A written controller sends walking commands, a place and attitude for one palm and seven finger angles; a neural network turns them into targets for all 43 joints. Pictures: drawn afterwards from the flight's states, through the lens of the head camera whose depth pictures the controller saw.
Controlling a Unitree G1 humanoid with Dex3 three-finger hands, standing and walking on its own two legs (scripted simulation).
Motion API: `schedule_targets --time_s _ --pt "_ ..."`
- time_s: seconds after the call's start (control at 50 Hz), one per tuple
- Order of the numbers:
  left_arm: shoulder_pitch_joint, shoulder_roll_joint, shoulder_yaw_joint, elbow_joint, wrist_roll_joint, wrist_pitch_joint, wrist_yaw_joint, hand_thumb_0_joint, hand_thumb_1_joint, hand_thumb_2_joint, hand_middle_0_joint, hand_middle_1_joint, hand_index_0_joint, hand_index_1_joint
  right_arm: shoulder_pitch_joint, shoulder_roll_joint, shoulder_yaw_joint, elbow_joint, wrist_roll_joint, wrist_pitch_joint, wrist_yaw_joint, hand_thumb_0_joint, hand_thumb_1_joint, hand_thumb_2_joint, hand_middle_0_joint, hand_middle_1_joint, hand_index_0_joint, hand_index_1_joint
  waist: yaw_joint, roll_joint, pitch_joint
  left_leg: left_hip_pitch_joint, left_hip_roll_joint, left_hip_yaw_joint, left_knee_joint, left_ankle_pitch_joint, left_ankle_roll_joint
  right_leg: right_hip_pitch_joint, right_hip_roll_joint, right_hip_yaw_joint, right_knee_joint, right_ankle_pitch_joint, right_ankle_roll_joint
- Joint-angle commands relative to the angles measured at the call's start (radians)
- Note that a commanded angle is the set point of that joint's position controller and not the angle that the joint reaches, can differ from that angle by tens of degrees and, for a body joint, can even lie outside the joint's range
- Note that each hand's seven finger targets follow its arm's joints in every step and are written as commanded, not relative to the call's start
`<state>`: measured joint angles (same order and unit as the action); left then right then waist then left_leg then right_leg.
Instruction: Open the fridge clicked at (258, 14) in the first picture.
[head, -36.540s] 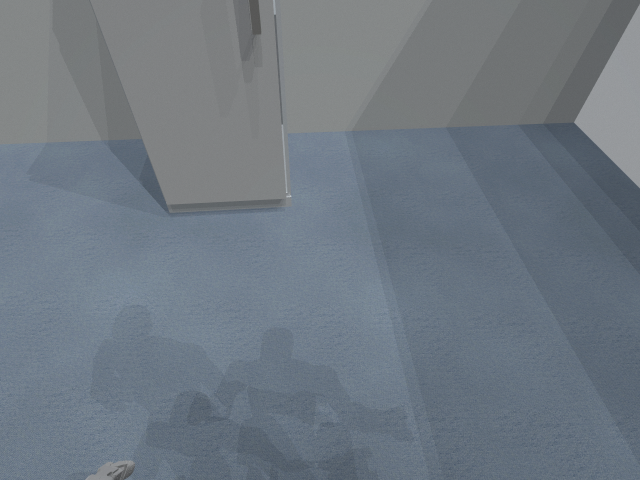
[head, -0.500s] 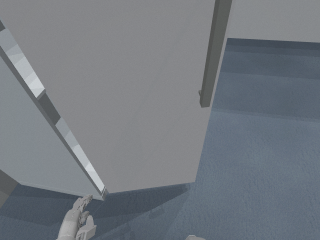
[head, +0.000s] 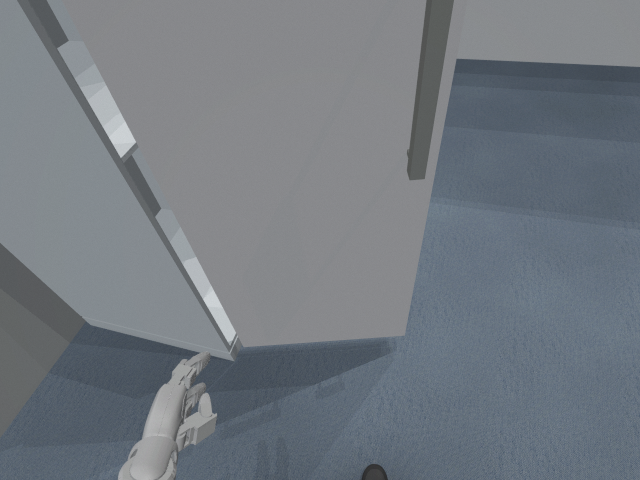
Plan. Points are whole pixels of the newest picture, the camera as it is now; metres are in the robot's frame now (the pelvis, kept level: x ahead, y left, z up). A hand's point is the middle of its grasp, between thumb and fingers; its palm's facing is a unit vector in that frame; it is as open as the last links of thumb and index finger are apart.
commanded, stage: stop stepping back and stand still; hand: right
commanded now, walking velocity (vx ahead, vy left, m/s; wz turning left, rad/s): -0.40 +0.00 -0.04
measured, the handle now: (425, 68) +0.60 -0.13 +0.21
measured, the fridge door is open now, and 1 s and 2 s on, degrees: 72 72 72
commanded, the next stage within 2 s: let the arm hang, fingers relaxed in 0.72 s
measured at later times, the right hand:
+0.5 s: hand out of the picture +0.12 -0.28 +0.17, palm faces +0.37 +0.82 -0.43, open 7.4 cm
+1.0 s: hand out of the picture +0.10 -0.27 -0.08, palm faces +0.10 +0.93 -0.35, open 7.4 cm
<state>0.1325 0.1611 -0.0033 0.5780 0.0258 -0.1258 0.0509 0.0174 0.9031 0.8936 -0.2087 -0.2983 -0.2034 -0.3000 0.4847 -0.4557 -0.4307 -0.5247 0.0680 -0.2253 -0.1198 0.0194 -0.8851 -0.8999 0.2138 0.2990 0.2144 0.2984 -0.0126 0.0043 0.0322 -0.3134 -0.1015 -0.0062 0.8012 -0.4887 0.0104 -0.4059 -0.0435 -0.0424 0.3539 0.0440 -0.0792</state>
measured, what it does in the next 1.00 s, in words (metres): steps on the spot: left foot, then right foot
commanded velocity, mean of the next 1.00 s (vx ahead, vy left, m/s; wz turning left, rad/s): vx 0.11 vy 0.03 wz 0.00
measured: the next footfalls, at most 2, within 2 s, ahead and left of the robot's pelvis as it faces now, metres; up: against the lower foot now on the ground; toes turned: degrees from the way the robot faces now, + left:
left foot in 0.10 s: -0.03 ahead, +0.13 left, +0.00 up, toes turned +4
right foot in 0.28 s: +0.01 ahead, -0.13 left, +0.00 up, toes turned +0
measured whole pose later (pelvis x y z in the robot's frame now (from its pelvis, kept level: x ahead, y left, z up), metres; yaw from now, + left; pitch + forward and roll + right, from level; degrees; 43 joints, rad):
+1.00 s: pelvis -0.08 -0.03 -0.01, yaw -3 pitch -1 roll +1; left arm 0.15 0.26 0.02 0.83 0.02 -0.03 0.00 0.01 0.90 0.89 -0.21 -0.30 -0.20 -0.30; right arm 0.21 -0.30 -0.08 0.50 -0.03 0.03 -0.01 0.01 -0.90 -0.90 0.20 0.30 0.20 0.30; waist 0.02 -0.03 -0.03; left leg -0.26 -0.02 0.06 0.64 -0.37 0.04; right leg -0.38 0.04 0.03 0.64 -0.25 -0.03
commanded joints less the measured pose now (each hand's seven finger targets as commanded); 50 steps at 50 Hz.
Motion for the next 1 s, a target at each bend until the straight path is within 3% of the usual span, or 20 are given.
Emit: schedule_targets --time_s 0.0,0.04,0.08,0.1,0.14,0.22,0.3,0.34,0.38,0.46,0.54,0.58,0.64,0.7,0.72,0.78,0.8,0.84,0.9,0.98 --pt "-0.043 0.166 0.063 -0.123 0.003 -0.027 0.01 0.0 0.9 0.9 -0.2 -0.3 -0.2 -0.3 0.054 -0.129 -0.109 -0.21 0.02 -0.034 -0.029 0.0 -0.9 -0.9 0.2 0.3 0.2 0.3 -0.018 -0.258 -0.196 0.241 -0.012 0.11 -0.186 -0.006 0.029 -0.057 -0.179 0.157 -0.3 -0.59 0.062" --pt "-0.015 0.165 0.065 -0.132 -0.001 -0.014 0.017 0.0 0.9 0.9 -0.2 -0.3 -0.2 -0.3 0.074 -0.169 -0.129 -0.217 0.014 -0.023 -0.029 0.0 -0.9 -0.9 0.2 0.3 0.2 0.3 -0.015 -0.14 -0.192 0.171 0.07 0.047 -0.5 0.009 0.056 0.045 -0.045 0.039 -0.056 -0.537 0.118" --pt "-0.017 0.16 0.055 -0.114 0.005 -0.003 0.021 0.0 0.9 0.9 -0.2 -0.3 -0.2 -0.3 0.024 -0.223 -0.144 -0.268 0.007 -0.027 -0.036 0.0 -0.9 -0.9 0.2 0.3 0.2 0.3 -0.012 0.188 -0.114 -0.287 0.448 -0.333 -0.758 -0.115 0.189 0.194 0.084 0.014 0.606 -0.394 0.129" --pt "-0.016 0.161 0.046 -0.097 0.015 0.005 0.021 0.0 0.9 0.9 -0.2 -0.3 -0.2 -0.3 -0.052 -0.207 -0.134 -0.251 0.001 -0.015 -0.042 0.0 -0.9 -0.9 0.2 0.3 0.2 0.3 0.0 0.161 -0.101 -0.289 0.489 -0.293 -0.696 -0.116 0.228 0.072 0.063 0.072 0.791 -0.412 0.119" --pt "0.003 0.163 0.047 -0.089 -0.017 -0.001 0.033 0.0 0.9 0.9 -0.2 -0.3 -0.2 -0.3 -0.167 -0.136 -0.061 -0.173 -0.007 0.016 -0.032 0.0 -0.9 -0.9 0.2 0.3 0.2 0.3 0.03 0.197 -0.047 -0.286 0.394 -0.221 -0.653 -0.264 0.161 0.044 0.02 0.095 0.755 -0.426 0.103" --pt "0.004 0.179 0.034 -0.05 -0.016 -0.05 0.065 0.0 0.9 0.9 -0.2 -0.3 -0.2 -0.3 -0.228 -0.099 -0.027 -0.075 -0.043 0.001 -0.058 0.0 -0.9 -0.9 0.2 0.3 0.2 0.3 0.031 -0.087 -0.012 -0.103 0.258 -0.063 -0.437 -0.017 0.072 0.183 0.011 0.035 0.107 -0.405 0.051" --pt "0.004 0.172 0.034 -0.078 -0.01 -0.094 0.05 0.0 0.9 0.9 -0.2 -0.3 -0.2 -0.3 -0.176 -0.161 -0.071 -0.239 -0.034 -0.042 -0.037 0.0 -0.9 -0.9 0.2 0.3 0.2 0.3 0.039 -0.325 -0.044 -0.091 0.053 0.017 0.008 -0.006 -0.014 0.109 -0.223 0.541 -0.279 -0.798 -0.035" --pt "0.012 0.156 0.038 -0.088 0.002 -0.116 0.026 0.0 0.9 0.9 -0.2 -0.3 -0.2 -0.3 -0.116 -0.184 -0.105 -0.316 -0.049 -0.053 -0.035 0.0 -0.9 -0.9 0.2 0.3 0.2 0.3 0.017 -0.292 -0.034 -0.083 0.08 -0.023 0.078 0.043 0.004 0.085 -0.226 0.513 -0.289 -0.766 -0.042" --pt "0.021 0.149 0.029 -0.073 -0.003 -0.117 0.009 0.0 0.9 0.9 -0.2 -0.3 -0.2 -0.3 0.061 -0.133 -0.093 -0.249 -0.043 -0.045 -0.04 0.0 -0.9 -0.9 0.2 0.3 0.2 0.3 -0.001 -0.199 -0.086 0.027 0.074 0.037 -0.096 0.06 0.004 0.101 -0.175 0.33 -0.224 -0.616 -0.031" --pt "0.021 0.171 0.039 -0.089 0.007 -0.068 0.022 0.0 0.9 0.9 -0.2 -0.3 -0.2 -0.3 0.092 -0.126 -0.1 -0.157 -0.041 -0.023 -0.039 0.0 -0.9 -0.9 0.2 0.3 0.2 0.3 0.013 -0.211 -0.086 0.305 0.045 0.101 -0.398 0.077 0.034 -0.057 -0.086 0.181 -0.129 -0.671 0.034" --pt "0.045 0.166 0.051 -0.071 0.005 -0.038 0.03 0.0 0.9 0.9 -0.2 -0.3 -0.2 -0.3 -0.047 -0.163 -0.129 -0.097 -0.022 -0.03 -0.04 0.0 -0.9 -0.9 0.2 0.3 0.2 0.3 0.018 0.159 -0.082 0.146 0.378 -0.366 -0.595 -0.083 0.2 -0.089 0.023 0.035 0.438 -0.401 0.069" --pt "0.057 0.162 0.049 -0.05 -0.012 -0.05 0.024 0.0 0.9 0.9 -0.2 -0.3 -0.2 -0.3 -0.071 -0.115 -0.093 -0.036 -0.021 -0.027 -0.04 0.0 -0.9 -0.9 0.2 0.3 0.2 0.3 0.023 0.161 -0.065 0.06 0.376 -0.293 -0.534 -0.021 0.195 -0.018 -0.005 0.066 0.433 -0.445 0.06" --pt "0.009 0.18 0.044 -0.049 -0.016 -0.056 0.037 0.0 0.9 0.9 -0.2 -0.3 -0.2 -0.3 -0.14 -0.095 -0.039 -0.088 -0.029 -0.033 -0.03 0.0 -0.9 -0.9 0.2 0.3 0.2 0.3 0.037 -0.041 -0.007 -0.089 0.222 -0.085 -0.352 0.048 0.081 0.203 -0.021 0.094 0.118 -0.323 0.037" --pt "-0.015 0.174 0.029 -0.058 -0.011 -0.076 0.04 0.0 0.9 0.9 -0.2 -0.3 -0.2 -0.3 -0.141 -0.126 -0.065 -0.135 -0.041 -0.056 -0.03 0.0 -0.9 -0.9 0.2 0.3 0.2 0.3 0.019 -0.233 0.021 0.015 0.074 -0.004 -0.161 0.081 -0.009 0.052 -0.184 0.442 -0.183 -0.619 -0.032" --pt "-0.023 0.163 0.024 -0.066 -0.005 -0.079 0.039 0.0 0.9 0.9 -0.2 -0.3 -0.2 -0.3 -0.163 -0.129 -0.067 -0.151 -0.052 -0.06 -0.03 0.0 -0.9 -0.9 0.2 0.3 0.2 0.3 0.01 -0.209 0.058 0.059 0.085 -0.011 -0.142 0.101 -0.008 -0.023 -0.202 0.455 -0.221 -0.666 -0.049" --pt "-0.011 0.155 0.024 -0.071 -0.003 -0.089 0.032 0.0 0.9 0.9 -0.2 -0.3 -0.2 -0.3 -0.085 -0.145 -0.106 -0.149 -0.059 -0.076 -0.036 0.0 -0.9 -0.9 0.2 0.3 0.2 0.3 -0.006 -0.165 -0.013 0.172 0.098 -0.01 -0.33 0.18 0.0 0.012 -0.137 0.292 -0.134 -0.518 -0.019" --pt "-0.017 0.363 0.102 0.182 -0.014 -0.075 -0.046 0.0 0.9 0.9 -0.2 -0.3 -0.2 -0.3 -0.056 0.065 0.274 0.701 -0.121 0.114 0.103 0.0 -0.9 -0.9 0.2 0.3 0.2 0.3 0.035 -0.074 -0.029 0.075 0.187 -0.018 -0.266 0.47 0.024 0.012 -0.064 0.232 0.151 -0.102 0.0" --pt "0.093 0.219 0.083 0.165 -0.019 0.009 -0.041 0.0 0.9 0.9 -0.2 -0.3 -0.2 -0.3 -0.082 0.126 0.311 0.753 -0.109 0.205 0.121 0.0 -0.9 -0.9 0.2 0.3 0.2 0.3 0.03 0.098 -0.165 0.077 0.249 -0.078 -0.278 0.631 0.054 0.11 -0.045 0.112 0.279 0.031 0.053" --pt "0.077 0.246 0.076 0.155 -0.009 0.06 -0.04 0.0 0.9 0.9 -0.2 -0.3 -0.2 -0.3 -0.206 0.062 0.33 0.874 -0.106 0.214 0.117 0.0 -0.9 -0.9 0.2 0.3 0.2 0.3 0.036 0.227 -0.145 0.073 0.286 -0.082 -0.302 0.577 0.107 0.075 -0.006 0.121 0.318 -0.06 0.045" --pt "0.044 0.213 0.05 0.208 0.008 0.106 -0.035 0.0 0.9 0.9 -0.2 -0.3 -0.2 -0.3 -0.29 0.074 0.366 1.109 -0.096 0.232 0.107 0.0 -0.9 -0.9 0.2 0.3 0.2 0.3 0.038 0.055 -0.077 0.04 0.237 -0.064 -0.309 0.435 0.078 0.12 -0.027 0.166 0.205 0.003 0.033"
